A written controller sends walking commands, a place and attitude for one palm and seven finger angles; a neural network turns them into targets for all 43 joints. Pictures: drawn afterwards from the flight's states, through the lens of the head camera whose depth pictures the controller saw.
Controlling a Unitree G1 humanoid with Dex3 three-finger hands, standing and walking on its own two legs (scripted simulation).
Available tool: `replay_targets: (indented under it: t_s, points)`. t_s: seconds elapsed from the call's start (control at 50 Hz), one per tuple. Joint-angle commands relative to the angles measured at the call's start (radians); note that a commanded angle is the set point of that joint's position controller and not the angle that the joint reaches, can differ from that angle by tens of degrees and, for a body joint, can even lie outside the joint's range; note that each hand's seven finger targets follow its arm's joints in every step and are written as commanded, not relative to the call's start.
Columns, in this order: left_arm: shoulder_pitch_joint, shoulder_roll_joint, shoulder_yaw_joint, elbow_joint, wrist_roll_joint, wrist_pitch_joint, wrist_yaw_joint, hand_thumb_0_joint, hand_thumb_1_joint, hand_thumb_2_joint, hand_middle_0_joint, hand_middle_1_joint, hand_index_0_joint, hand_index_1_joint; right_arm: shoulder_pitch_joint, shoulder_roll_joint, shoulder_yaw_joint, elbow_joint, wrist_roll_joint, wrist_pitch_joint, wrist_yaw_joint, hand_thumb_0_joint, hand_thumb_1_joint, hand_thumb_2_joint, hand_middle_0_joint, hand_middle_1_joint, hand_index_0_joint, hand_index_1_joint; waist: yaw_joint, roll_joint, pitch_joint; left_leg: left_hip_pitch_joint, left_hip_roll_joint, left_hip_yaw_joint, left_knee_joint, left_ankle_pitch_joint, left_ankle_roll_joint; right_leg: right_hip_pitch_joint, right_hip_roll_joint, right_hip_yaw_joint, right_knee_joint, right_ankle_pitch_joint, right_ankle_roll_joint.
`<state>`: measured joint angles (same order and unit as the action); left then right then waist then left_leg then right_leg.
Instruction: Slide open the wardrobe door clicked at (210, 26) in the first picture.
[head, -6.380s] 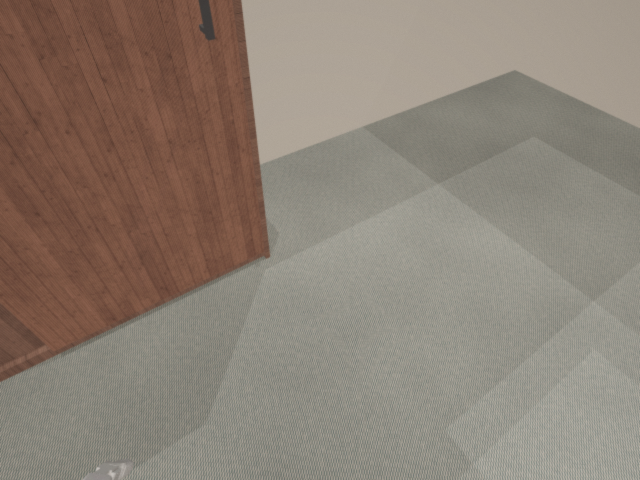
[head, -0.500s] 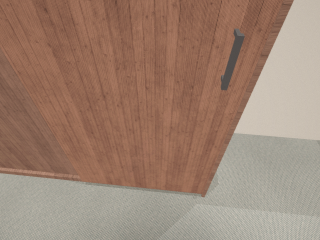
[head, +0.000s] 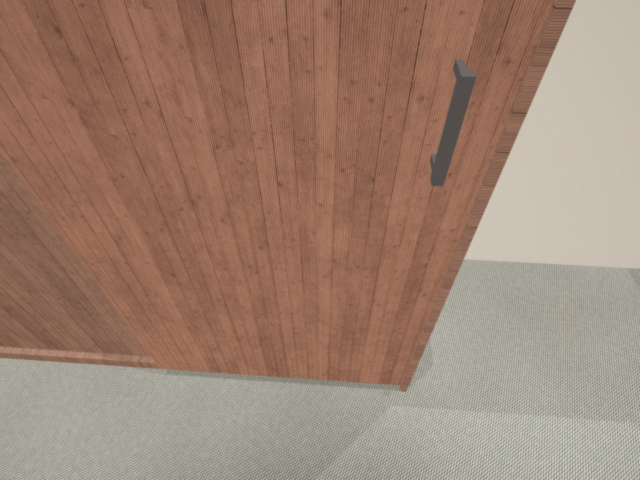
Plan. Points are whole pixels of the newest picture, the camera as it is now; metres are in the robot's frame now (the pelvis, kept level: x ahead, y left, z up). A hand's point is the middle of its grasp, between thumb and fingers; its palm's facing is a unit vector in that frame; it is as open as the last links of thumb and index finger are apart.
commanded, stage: come to a stop and stand still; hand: right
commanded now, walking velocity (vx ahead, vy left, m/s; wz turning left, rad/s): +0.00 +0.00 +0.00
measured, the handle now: (448, 126) +0.50 -0.14 +0.20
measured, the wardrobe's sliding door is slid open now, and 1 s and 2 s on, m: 0.00 0.00 0.00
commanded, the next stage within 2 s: look again from close up in 0.36 s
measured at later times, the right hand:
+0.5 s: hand out of the picture +0.07 -0.21 -0.16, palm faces -0.02 +0.97 -0.26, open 7.4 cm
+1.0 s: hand out of the picture +0.05 -0.19 -0.17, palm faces +0.00 +0.97 -0.23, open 7.4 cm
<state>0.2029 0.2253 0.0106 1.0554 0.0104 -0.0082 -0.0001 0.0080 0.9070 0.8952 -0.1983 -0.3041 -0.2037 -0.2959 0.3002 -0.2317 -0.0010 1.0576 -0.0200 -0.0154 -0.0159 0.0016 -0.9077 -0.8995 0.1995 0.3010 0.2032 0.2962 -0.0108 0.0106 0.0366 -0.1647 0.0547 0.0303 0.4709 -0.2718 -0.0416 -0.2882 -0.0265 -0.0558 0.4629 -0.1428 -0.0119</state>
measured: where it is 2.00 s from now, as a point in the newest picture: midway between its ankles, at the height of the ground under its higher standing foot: outside the picture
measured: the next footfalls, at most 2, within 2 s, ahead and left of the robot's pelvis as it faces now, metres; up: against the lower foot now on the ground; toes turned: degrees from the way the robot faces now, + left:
none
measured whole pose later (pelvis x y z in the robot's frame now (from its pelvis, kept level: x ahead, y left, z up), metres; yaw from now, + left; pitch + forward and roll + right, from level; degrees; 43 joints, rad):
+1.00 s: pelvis +0.03 +0.01 +0.01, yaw +0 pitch -2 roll +0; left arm 0.18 0.22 -0.01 1.13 0.01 -0.01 0.01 0.01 0.91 0.90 -0.20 -0.30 -0.20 -0.30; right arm 0.25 -0.22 0.01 1.10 -0.01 -0.01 -0.02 0.00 -0.91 -0.90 0.20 0.30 0.20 0.30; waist -0.01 0.01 0.05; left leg -0.07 0.05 0.04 0.38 -0.28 -0.03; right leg -0.20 -0.03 -0.05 0.39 -0.16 0.01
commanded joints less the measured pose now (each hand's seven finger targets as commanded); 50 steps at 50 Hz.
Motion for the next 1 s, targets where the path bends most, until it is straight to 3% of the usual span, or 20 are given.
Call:
replay_targets:
  t_s: [0.0, 0.12, 0.18, 0.36, 0.48, 0.72, 0.98]
  points:
    - [0.013, 0.155, 0.028, -0.037, -0.001, -0.024, 0.009, 0.0, 0.9, 0.9, -0.2, -0.3, -0.2, -0.3, 0.014, -0.148, -0.025, -0.037, -0.002, -0.019, -0.008, 0.0, -0.9, -0.9, 0.2, 0.3, 0.2, 0.3, 0.01, -0.004, 0.003, -0.081, 0.058, -0.069, -0.127, -0.011, 0.064, 0.068, -0.086, 0.12, -0.117, -0.073, -0.016]
    - [-0.008, 0.174, 0.023, -0.023, -0.001, -0.026, 0.008, 0.0, 0.9, 0.9, -0.2, -0.3, -0.2, -0.3, -0.02, -0.169, -0.024, -0.033, 0.001, -0.018, -0.007, 0.0, -0.9, -0.9, 0.2, 0.3, 0.2, 0.3, 0.009, -0.002, -0.017, -0.048, 0.064, -0.064, -0.132, 0.035, 0.06, 0.092, -0.086, 0.116, -0.113, 0.007, -0.014]
    - [-0.02, 0.179, 0.021, -0.016, 0.0, -0.024, 0.007, 0.0, 0.9, 0.9, -0.2, -0.3, -0.2, -0.3, -0.033, -0.177, -0.023, -0.03, 0.002, -0.016, -0.005, 0.0, -0.9, -0.9, 0.2, 0.3, 0.2, 0.3, 0.007, -0.026, 0.0, -0.05, 0.066, -0.063, -0.143, 0.018, 0.058, 0.088, -0.087, 0.116, -0.127, -0.018, -0.011]
    - [-0.027, 0.184, 0.016, 0.0, -0.001, -0.025, 0.009, 0.0, 0.9, 0.9, -0.2, -0.3, -0.2, -0.3, -0.059, -0.185, -0.022, -0.024, 0.003, -0.016, -0.005, 0.0, -0.9, -0.9, 0.2, 0.3, 0.2, 0.3, 0.007, -0.009, -0.028, -0.02, 0.069, -0.058, -0.15, 0.067, 0.052, 0.124, -0.091, 0.11, -0.124, 0.063, -0.01]
    - [-0.027, 0.181, 0.015, 0.007, 0.0, -0.024, 0.01, 0.0, 0.9, 0.9, -0.2, -0.3, -0.2, -0.3, -0.064, -0.176, -0.02, -0.018, 0.003, -0.013, -0.005, 0.0, -0.9, -0.9, 0.2, 0.3, 0.2, 0.3, 0.01, -0.016, -0.02, -0.024, 0.068, -0.061, -0.16, 0.057, 0.05, 0.132, -0.09, 0.107, -0.135, 0.051, -0.006]
    - [-0.017, 0.154, 0.01, 0.023, -0.002, -0.026, 0.017, 0.0, 0.9, 0.9, -0.2, -0.3, -0.2, -0.3, -0.035, -0.15, -0.018, 0.002, 0.003, -0.014, -0.009, 0.0, -0.9, -0.9, 0.2, 0.3, 0.2, 0.3, 0.007, -0.003, -0.037, 0.002, 0.071, -0.051, -0.163, 0.136, 0.044, 0.165, -0.092, 0.095, -0.116, 0.15, -0.008]
    - [0.004, 0.13, 0.005, 0.034, -0.002, -0.022, 0.02, 0.0, 0.9, 0.9, -0.2, -0.3, -0.2, -0.3, -0.006, -0.124, -0.014, 0.019, 0.004, -0.013, -0.01, 0.0, -0.9, -0.9, 0.2, 0.3, 0.2, 0.3, 0.007, -0.009, -0.006, -0.007, 0.067, -0.048, -0.18, 0.102, 0.044, 0.154, -0.086, 0.091, -0.125, 0.106, -0.002]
